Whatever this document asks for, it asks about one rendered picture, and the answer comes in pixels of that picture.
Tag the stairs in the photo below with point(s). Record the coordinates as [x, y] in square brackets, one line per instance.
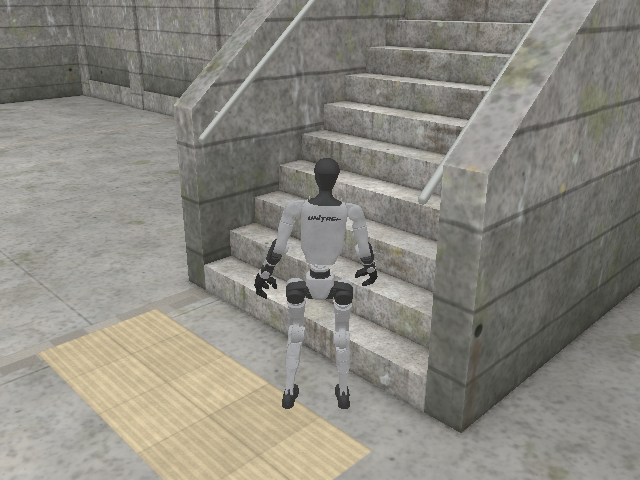
[397, 123]

